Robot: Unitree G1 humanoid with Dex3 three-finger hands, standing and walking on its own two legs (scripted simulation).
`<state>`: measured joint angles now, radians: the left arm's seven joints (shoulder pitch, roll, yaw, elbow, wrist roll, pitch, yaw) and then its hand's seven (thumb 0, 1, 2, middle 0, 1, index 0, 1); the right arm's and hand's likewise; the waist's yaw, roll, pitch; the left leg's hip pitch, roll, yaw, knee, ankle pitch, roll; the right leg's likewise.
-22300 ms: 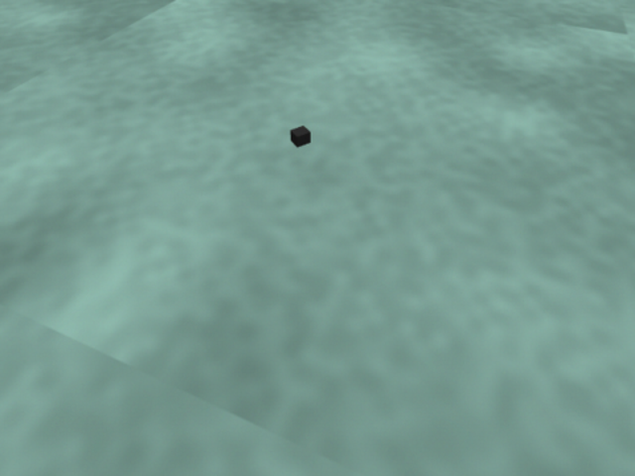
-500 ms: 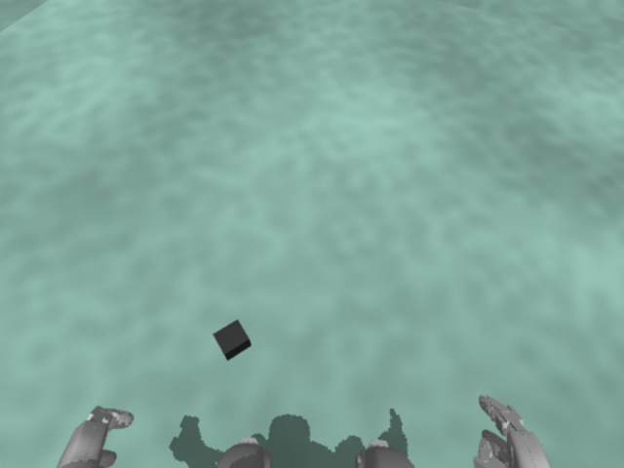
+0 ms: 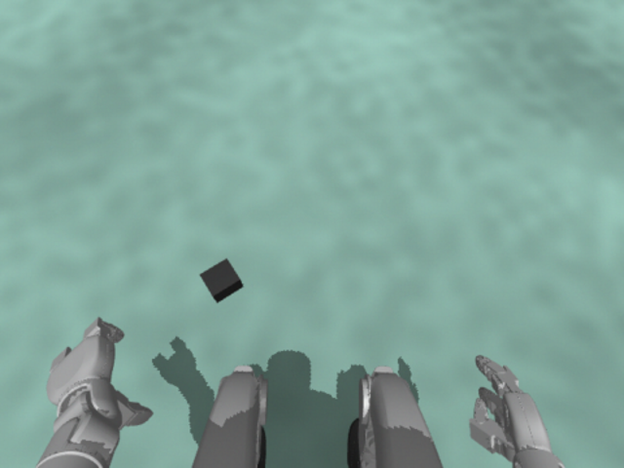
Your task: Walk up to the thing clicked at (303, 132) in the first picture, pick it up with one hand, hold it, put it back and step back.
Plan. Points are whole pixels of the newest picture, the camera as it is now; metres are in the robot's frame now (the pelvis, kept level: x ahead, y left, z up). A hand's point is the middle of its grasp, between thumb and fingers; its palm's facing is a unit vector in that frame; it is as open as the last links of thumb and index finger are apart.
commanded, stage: rise first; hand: left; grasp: from above
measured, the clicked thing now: (222, 280) +0.51 +0.23 -0.56
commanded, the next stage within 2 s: none
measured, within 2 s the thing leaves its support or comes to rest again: neither
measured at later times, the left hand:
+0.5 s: hand (173, 309) +0.37 +0.27 -0.33, palm faces -0.28 -0.20 -0.94, open 13.3 cm
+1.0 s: hand (192, 286) +0.44 +0.26 -0.41, palm faces -0.29 -0.28 -0.92, open 12.8 cm
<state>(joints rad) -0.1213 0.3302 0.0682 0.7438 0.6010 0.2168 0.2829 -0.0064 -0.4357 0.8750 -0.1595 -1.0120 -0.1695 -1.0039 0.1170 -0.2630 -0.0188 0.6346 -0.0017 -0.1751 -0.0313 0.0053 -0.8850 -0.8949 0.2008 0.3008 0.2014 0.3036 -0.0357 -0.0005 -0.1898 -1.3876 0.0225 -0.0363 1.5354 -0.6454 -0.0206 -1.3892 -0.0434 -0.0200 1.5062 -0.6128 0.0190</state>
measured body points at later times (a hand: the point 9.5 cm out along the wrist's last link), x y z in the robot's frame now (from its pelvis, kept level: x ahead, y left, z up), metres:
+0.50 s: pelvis -0.06 +0.00 -0.18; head +0.15 +0.01 +0.22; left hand +0.38 +0.28 -0.27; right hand +0.01 -0.27 -0.32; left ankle +0.03 +0.13 -0.56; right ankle +0.04 -0.13 -0.56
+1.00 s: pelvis -0.06 +0.01 -0.25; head +0.20 +0.02 +0.12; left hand +0.46 +0.27 -0.35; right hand -0.07 -0.25 -0.37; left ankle +0.03 +0.13 -0.56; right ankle +0.04 -0.13 -0.56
